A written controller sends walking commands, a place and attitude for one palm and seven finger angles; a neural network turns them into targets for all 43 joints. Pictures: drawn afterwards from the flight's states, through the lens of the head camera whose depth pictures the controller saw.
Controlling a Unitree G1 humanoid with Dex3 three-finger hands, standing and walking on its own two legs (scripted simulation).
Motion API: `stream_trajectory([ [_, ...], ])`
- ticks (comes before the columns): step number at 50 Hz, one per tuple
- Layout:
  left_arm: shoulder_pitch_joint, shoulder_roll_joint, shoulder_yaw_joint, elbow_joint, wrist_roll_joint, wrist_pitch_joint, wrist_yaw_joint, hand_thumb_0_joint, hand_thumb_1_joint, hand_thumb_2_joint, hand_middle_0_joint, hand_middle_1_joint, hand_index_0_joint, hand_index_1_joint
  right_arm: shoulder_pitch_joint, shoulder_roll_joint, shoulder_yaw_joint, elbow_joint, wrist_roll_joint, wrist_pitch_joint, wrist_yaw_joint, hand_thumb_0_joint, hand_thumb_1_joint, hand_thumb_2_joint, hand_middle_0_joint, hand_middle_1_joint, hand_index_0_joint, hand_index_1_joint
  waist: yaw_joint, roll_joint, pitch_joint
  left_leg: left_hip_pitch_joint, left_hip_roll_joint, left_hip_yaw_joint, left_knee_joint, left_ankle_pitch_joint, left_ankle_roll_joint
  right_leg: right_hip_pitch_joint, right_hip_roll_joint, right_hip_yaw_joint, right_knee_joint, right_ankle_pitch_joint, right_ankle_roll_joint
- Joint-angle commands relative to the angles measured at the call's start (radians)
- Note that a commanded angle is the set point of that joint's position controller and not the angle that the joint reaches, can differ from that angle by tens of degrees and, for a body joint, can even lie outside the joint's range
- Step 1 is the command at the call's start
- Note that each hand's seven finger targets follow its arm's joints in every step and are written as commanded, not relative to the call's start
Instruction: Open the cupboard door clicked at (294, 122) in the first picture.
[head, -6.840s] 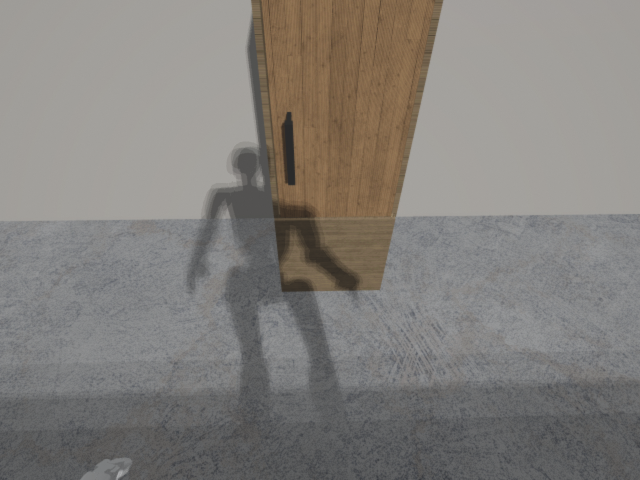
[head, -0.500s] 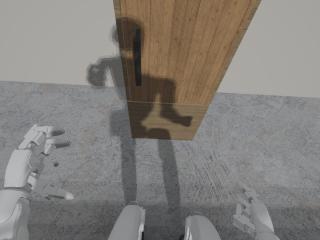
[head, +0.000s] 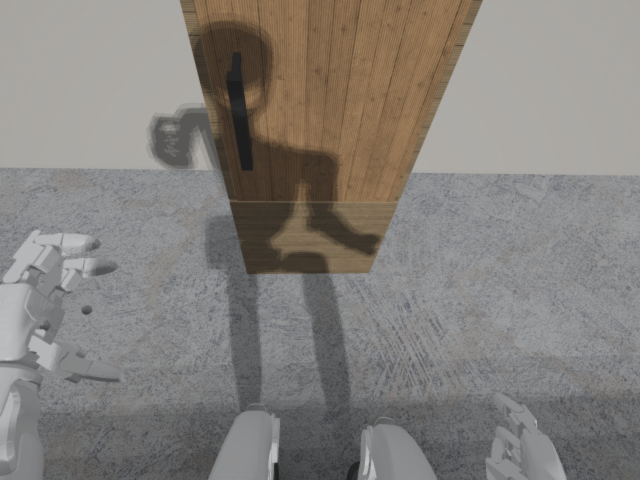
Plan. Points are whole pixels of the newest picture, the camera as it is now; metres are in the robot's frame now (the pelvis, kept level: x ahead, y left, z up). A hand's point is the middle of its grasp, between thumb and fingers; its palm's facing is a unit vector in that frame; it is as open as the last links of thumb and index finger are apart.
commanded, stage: raise the hand with hooked fingers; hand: left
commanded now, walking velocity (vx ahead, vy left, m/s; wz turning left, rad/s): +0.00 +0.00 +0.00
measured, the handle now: (242, 117) +0.60 +0.16 +0.03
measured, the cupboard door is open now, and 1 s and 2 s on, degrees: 0 0 0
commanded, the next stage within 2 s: move the hooked fingers beside the handle in 0.20 s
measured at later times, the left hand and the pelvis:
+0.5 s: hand (109, 294) +0.31 +0.26 +0.03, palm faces +0.08 -1.00 -0.04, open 14.0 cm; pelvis -0.01 -0.01 -0.01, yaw +1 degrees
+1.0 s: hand (153, 225) +0.40 +0.24 +0.03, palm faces +0.06 -1.00 -0.03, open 14.0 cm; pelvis +0.00 +0.00 +0.00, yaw -1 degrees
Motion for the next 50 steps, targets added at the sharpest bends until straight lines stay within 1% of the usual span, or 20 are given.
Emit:
stream_trajectory([
  [1, -0.100, 0.212, 0.074, -0.153, -0.021, -0.063, 0.009, 0.000, -0.500, 0.300, -0.300, -1.200, -0.300, -1.200, 0.009, -0.158, -0.060, -0.129, 0.007, -0.043, -0.014, 0.000, -0.900, -0.900, 0.200, 0.300, 0.200, 0.300, 0.015, 0.098, -0.322, 0.283, -0.033, -0.034, -0.190, 0.283, 0.001, 0.155, 0.039, 0.031, -0.154, 0.201, -0.020],
  [4, -0.094, 0.219, 0.065, -0.163, -0.018, -0.053, -0.010, 0.000, -0.500, 0.300, -0.300, -1.200, -0.300, -1.200, 0.016, -0.159, -0.059, -0.134, 0.009, -0.040, -0.017, 0.000, -0.900, -0.900, 0.200, 0.300, 0.200, 0.300, 0.014, 0.081, -0.347, 0.287, -0.034, -0.028, -0.185, 0.305, 0.007, 0.192, 0.039, 0.040, -0.160, 0.235, -0.019],
  [5, -0.099, 0.227, 0.067, -0.174, -0.018, -0.054, -0.013, 0.000, -0.500, 0.300, -0.300, -1.200, -0.300, -1.200, 0.011, -0.158, -0.058, -0.136, 0.009, -0.040, -0.018, 0.000, -0.900, -0.900, 0.200, 0.300, 0.200, 0.300, 0.016, 0.099, -0.346, 0.286, -0.034, -0.029, -0.186, 0.297, 0.008, 0.192, 0.038, 0.043, -0.163, 0.227, -0.019],
  [6, -0.103, 0.228, 0.074, -0.179, -0.023, -0.056, -0.014, 0.000, -0.500, 0.300, -0.300, -1.200, -0.300, -1.200, 0.009, -0.155, -0.058, -0.136, 0.008, -0.040, -0.019, 0.000, -0.900, -0.900, 0.200, 0.300, 0.200, 0.300, 0.013, 0.073, -0.349, 0.274, -0.035, -0.026, -0.180, 0.288, 0.011, 0.206, 0.038, 0.048, -0.167, 0.224, -0.016],
  [10, -0.120, 0.239, 0.099, -0.173, -0.030, -0.079, 0.002, 0.000, -0.500, 0.300, -0.300, -1.200, -0.300, -1.200, 0.001, -0.148, -0.053, -0.130, 0.007, -0.042, -0.023, 0.000, -0.900, -0.900, 0.200, 0.300, 0.200, 0.300, 0.019, 0.081, -0.326, 0.261, -0.036, -0.028, -0.179, 0.263, 0.008, 0.191, 0.038, 0.049, -0.165, 0.196, -0.017],
  [13, -0.124, 0.230, 0.099, -0.144, -0.033, -0.084, 0.009, 0.000, -0.500, 0.300, -0.300, -1.200, -0.300, -1.200, 0.002, -0.146, -0.051, -0.127, 0.006, -0.041, -0.026, 0.000, -0.900, -0.900, 0.200, 0.300, 0.200, 0.300, 0.015, 0.050, -0.319, 0.234, -0.037, -0.026, -0.167, 0.247, 0.011, 0.200, 0.039, 0.057, -0.167, 0.181, -0.017],
  [14, -0.124, 0.227, 0.091, -0.141, -0.025, -0.083, 0.005, 0.000, -0.500, 0.300, -0.300, -1.200, -0.300, -1.200, -0.003, -0.146, -0.050, -0.128, 0.006, -0.041, -0.024, 0.000, -0.900, -0.900, 0.200, 0.300, 0.200, 0.300, 0.019, 0.090, -0.321, 0.248, -0.037, -0.023, -0.174, 0.252, 0.008, 0.190, 0.037, 0.055, -0.164, 0.187, -0.018],
  [15, -0.124, 0.226, 0.084, -0.143, -0.022, -0.081, 0.003, 0.000, -0.500, 0.300, -0.300, -1.200, -0.300, -1.200, -0.003, -0.146, -0.051, -0.130, 0.006, -0.039, -0.024, 0.000, -0.900, -0.900, 0.200, 0.300, 0.200, 0.300, 0.017, 0.091, -0.322, 0.253, -0.037, -0.023, -0.175, 0.253, 0.009, 0.191, 0.036, 0.055, -0.164, 0.191, -0.018],
  [18, -0.285, 0.212, 0.038, -0.095, -0.010, -0.071, -0.004, 0.000, -0.500, 0.300, -0.300, -1.200, -0.300, -1.200, 0.008, -0.154, -0.046, -0.107, 0.008, -0.040, -0.036, 0.000, -0.900, -0.900, 0.200, 0.300, 0.200, 0.300, -0.032, 0.043, -0.269, 0.213, -0.032, -0.030, -0.155, 0.186, 0.016, 0.136, 0.039, 0.063, -0.175, 0.130, -0.014],
  [25, -0.456, 0.269, 0.041, -0.057, 0.028, -0.059, 0.005, 0.000, -0.500, 0.300, -0.300, -1.200, -0.300, -1.200, 0.021, -0.162, -0.045, -0.082, 0.004, -0.039, -0.048, 0.000, -0.900, -0.900, 0.200, 0.300, 0.200, 0.300, -0.020, 0.117, -0.365, 0.278, -0.026, -0.035, -0.159, 0.233, 0.009, 0.125, 0.034, 0.058, -0.153, 0.168, -0.022],
  [29, -0.418, 0.281, 0.066, -0.038, 0.043, -0.041, 0.042, 0.000, -0.500, 0.300, -0.300, -1.200, -0.300, -1.200, 0.034, -0.158, -0.048, -0.088, 0.000, -0.024, -0.037, 0.000, -0.900, -0.900, 0.200, 0.300, 0.200, 0.300, 0.011, 0.117, -0.446, 0.330, -0.024, -0.038, -0.170, 0.346, 0.002, 0.170, 0.032, 0.046, -0.134, 0.263, -0.024],
  [31, -0.388, 0.275, 0.072, -0.024, 0.044, -0.026, 0.062, 0.000, -0.500, 0.300, -0.300, -1.200, -0.300, -1.200, 0.036, -0.153, -0.048, -0.094, -0.001, -0.010, -0.025, 0.000, -0.900, -0.900, 0.200, 0.300, 0.200, 0.300, 0.017, 0.115, -0.439, 0.323, -0.025, -0.029, -0.177, 0.366, 0.000, 0.192, 0.030, 0.044, -0.139, 0.291, -0.019],
  [33, -0.388, 0.250, 0.056, 0.023, 0.053, -0.014, 0.080, 0.000, -0.500, 0.300, -0.300, -1.200, -0.300, -1.200, 0.044, -0.151, -0.047, -0.095, -0.001, 0.003, -0.018, 0.000, -0.900, -0.900, 0.200, 0.300, 0.200, 0.300, 0.005, 0.084, -0.410, 0.294, -0.024, -0.028, -0.175, 0.362, 0.003, 0.186, 0.035, 0.042, -0.139, 0.295, -0.017],
  [36, -0.470, 0.255, 0.056, 0.085, 0.069, -0.014, 0.104, 0.000, -0.500, 0.300, -0.300, -1.200, -0.300, -1.200, 0.056, -0.156, -0.047, -0.087, 0.001, 0.024, -0.014, 0.000, -0.900, -0.900, 0.200, 0.300, 0.200, 0.300, -0.020, 0.027, -0.358, 0.232, -0.025, -0.021, -0.174, 0.293, 0.007, 0.180, 0.033, 0.048, -0.150, 0.255, -0.009],
  [38, -0.546, 0.253, 0.044, 0.088, 0.078, -0.037, 0.112, 0.000, -0.500, 0.300, -0.300, -1.200, -0.300, -1.200, 0.065, -0.157, -0.047, -0.081, 0.000, 0.028, -0.015, 0.000, -0.900, -0.900, 0.200, 0.300, 0.200, 0.300, -0.029, 0.063, -0.353, 0.242, -0.022, -0.023, -0.171, 0.285, 0.006, 0.153, 0.036, 0.048, -0.145, 0.239, -0.016],
  [41, -0.632, 0.251, 0.022, 0.083, 0.099, -0.079, 0.113, 0.000, -0.500, 0.300, -0.300, -1.200, -0.300, -1.200, 0.086, -0.161, -0.053, -0.058, -0.008, 0.036, -0.015, 0.000, -0.900, -0.900, 0.200, 0.300, 0.200, 0.300, -0.042, 0.099, -0.414, 0.313, -0.017, -0.029, -0.164, 0.333, 0.001, 0.128, 0.038, 0.047, -0.135, 0.264, -0.018],
  [44, -0.715, 0.240, -0.008, 0.121, 0.110, -0.102, 0.106, 0.000, -0.500, 0.300, -0.300, -1.200, -0.300, -1.200, 0.100, -0.165, -0.053, -0.034, -0.012, 0.043, -0.014, 0.000, -0.900, -0.900, 0.200, 0.300, 0.200, 0.300, -0.058, 0.112, -0.432, 0.349, -0.013, -0.039, -0.155, 0.356, -0.002, 0.096, 0.039, 0.044, -0.131, 0.267, -0.020],
  [45, -0.724, 0.265, 0.012, 0.144, 0.114, -0.105, 0.106, 0.000, -0.500, 0.300, -0.300, -1.200, -0.300, -1.200, 0.107, -0.169, -0.055, -0.026, -0.012, 0.048, -0.014, 0.000, -0.900, -0.900, 0.200, 0.300, 0.200, 0.300, -0.052, 0.114, -0.439, 0.358, -0.011, -0.045, -0.157, 0.364, -0.005, 0.093, 0.038, 0.041, -0.129, 0.265, -0.022],
  [48, -0.735, 0.263, 0.013, 0.208, 0.120, -0.094, 0.111, 0.000, -0.500, 0.300, -0.300, -1.200, -0.300, -1.200, 0.115, -0.168, -0.053, -0.023, -0.014, 0.062, -0.011, 0.000, -0.900, -0.900, 0.200, 0.300, 0.200, 0.300, -0.046, 0.117, -0.436, 0.352, -0.014, -0.048, -0.161, 0.374, -0.006, 0.093, 0.039, 0.036, -0.126, 0.268, -0.025],
  [50, -0.747, 0.290, 0.038, 0.255, 0.130, -0.081, 0.122, 0.000, -0.500, 0.300, -0.300, -1.200, -0.300, -1.200, 0.117, -0.169, -0.051, -0.022, -0.013, 0.076, -0.008, 0.000, -0.900, -0.900, 0.200, 0.300, 0.200, 0.300, -0.043, 0.100, -0.436, 0.330, -0.014, -0.041, -0.160, 0.367, -0.004, 0.108, 0.038, 0.040, -0.128, 0.278, -0.020],
])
